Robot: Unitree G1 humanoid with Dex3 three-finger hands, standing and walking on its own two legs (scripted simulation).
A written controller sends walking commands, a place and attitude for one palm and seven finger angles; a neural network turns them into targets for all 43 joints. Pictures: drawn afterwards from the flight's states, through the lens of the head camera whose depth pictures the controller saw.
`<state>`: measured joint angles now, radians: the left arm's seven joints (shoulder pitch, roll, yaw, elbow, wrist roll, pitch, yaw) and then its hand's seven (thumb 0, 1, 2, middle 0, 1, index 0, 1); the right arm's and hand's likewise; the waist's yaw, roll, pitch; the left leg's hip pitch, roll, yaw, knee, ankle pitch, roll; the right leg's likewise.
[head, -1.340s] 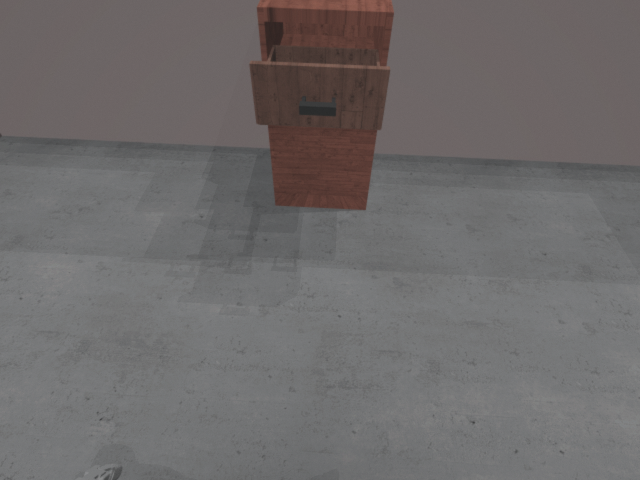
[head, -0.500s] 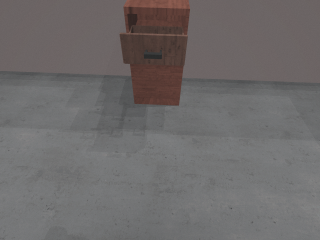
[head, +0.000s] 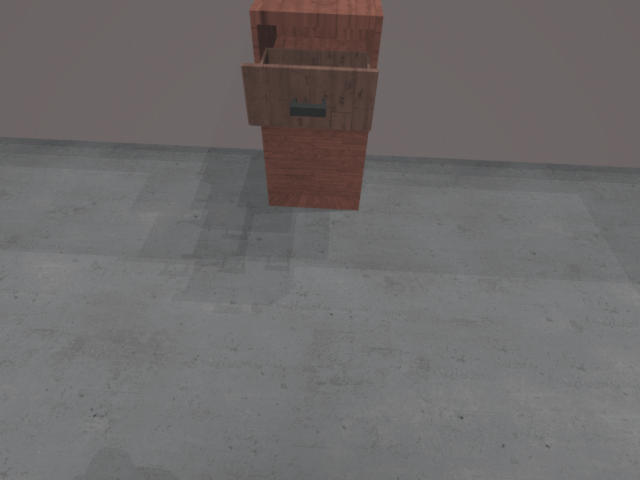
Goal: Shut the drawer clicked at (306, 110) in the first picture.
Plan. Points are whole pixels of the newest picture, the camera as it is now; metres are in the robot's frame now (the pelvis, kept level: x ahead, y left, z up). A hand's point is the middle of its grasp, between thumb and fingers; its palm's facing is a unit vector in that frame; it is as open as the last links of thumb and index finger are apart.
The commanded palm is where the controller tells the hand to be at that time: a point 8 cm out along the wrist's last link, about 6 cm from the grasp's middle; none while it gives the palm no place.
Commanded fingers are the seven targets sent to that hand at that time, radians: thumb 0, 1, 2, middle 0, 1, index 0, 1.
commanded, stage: look at it before walking up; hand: left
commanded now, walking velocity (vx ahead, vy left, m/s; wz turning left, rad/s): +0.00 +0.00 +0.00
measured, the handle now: (308, 105) +1.06 +0.10 -0.08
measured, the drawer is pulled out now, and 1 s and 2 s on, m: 0.30 0.30 0.30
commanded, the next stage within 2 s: walk to a spot facing it in 0.10 s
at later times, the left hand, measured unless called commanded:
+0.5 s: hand out of the picture +0.04 +0.20 -0.19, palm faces -0.06 -0.98 -0.20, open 7.4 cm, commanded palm none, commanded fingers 0.00 0.90 0.90 -0.20 -0.30 -0.20 -0.30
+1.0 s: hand (232, 474) +0.17 +0.14 -0.19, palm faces -0.07 -0.99 -0.13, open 7.4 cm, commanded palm none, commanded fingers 0.00 0.90 0.90 -0.20 -0.30 -0.20 -0.30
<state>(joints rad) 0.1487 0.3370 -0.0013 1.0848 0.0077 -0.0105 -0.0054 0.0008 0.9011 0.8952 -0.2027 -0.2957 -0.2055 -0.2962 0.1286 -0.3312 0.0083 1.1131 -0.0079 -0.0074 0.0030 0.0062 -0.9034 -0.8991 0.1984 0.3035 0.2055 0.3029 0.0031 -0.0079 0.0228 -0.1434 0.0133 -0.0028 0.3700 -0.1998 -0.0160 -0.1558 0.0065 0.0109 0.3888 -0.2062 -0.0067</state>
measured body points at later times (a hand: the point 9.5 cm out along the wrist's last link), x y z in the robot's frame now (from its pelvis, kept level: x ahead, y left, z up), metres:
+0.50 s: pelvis +0.04 +0.00 -0.02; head +0.04 +0.01 +0.43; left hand +0.05 +0.25 -0.17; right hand +0.04 -0.25 -0.16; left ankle +0.00 +0.13 -0.75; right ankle +0.01 -0.11 -0.73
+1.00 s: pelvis +0.21 -0.02 -0.01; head +0.23 +0.00 +0.44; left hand +0.18 +0.19 -0.17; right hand +0.27 -0.27 -0.15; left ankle +0.36 +0.08 -0.72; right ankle +0.09 -0.11 -0.75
